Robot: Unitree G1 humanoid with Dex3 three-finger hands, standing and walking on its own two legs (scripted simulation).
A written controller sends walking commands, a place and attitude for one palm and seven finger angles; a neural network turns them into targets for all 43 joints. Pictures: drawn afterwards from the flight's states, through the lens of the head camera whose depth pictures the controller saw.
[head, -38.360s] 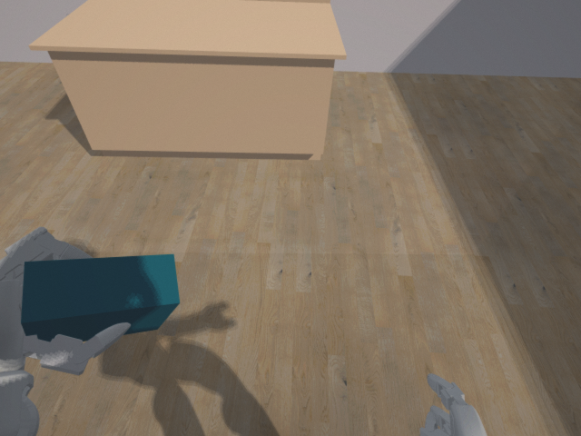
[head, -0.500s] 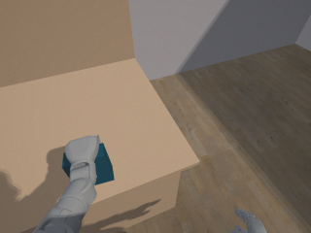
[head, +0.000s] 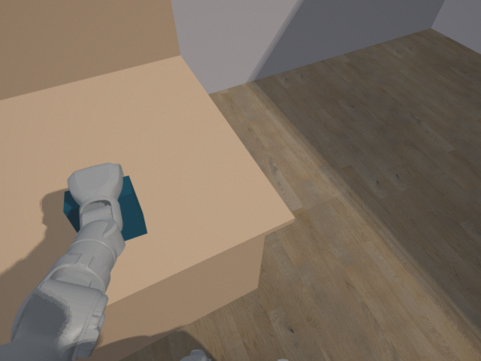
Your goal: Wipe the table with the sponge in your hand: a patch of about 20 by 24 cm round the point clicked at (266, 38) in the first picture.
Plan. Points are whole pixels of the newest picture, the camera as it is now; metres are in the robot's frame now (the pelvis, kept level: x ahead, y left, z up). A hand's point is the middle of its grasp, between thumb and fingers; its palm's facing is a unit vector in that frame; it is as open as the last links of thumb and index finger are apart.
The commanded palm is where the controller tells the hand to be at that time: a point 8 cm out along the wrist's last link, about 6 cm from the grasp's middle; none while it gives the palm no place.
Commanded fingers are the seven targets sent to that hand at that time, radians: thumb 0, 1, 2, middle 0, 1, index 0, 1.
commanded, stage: wipe forward along the middle lane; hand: left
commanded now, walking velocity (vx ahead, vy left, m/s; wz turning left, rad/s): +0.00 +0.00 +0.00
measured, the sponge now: (112, 221) +0.39 +0.26 -0.05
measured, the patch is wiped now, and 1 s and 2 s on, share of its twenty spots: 1.00 1.00 1.00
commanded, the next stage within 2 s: slide back across to the first lane in 0.80 s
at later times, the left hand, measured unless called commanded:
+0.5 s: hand (101, 182) +0.46 +0.29 +0.00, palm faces -0.13 +0.00 -0.99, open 9.4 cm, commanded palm +0.45 +0.28 +0.03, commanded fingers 0.00 0.10 1.30 -1.20 -1.60 -1.20 -1.60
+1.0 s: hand (94, 164) +0.50 +0.31 +0.00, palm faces -0.14 -0.01 -0.99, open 9.4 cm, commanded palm +0.48 +0.30 +0.04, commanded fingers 0.00 0.10 1.30 -1.20 -1.60 -1.20 -1.60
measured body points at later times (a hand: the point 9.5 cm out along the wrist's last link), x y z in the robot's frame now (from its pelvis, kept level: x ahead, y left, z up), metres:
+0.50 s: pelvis +0.01 +0.01 -0.01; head +0.08 +0.03 +0.43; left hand +0.46 +0.28 +0.06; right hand +0.08 -0.25 -0.14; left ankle +0.06 +0.12 -0.70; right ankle +0.02 -0.08 -0.70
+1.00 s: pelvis +0.01 +0.03 -0.02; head +0.12 +0.06 +0.42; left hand +0.50 +0.31 +0.06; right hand +0.02 -0.23 -0.14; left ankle +0.06 +0.12 -0.70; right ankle +0.02 -0.08 -0.70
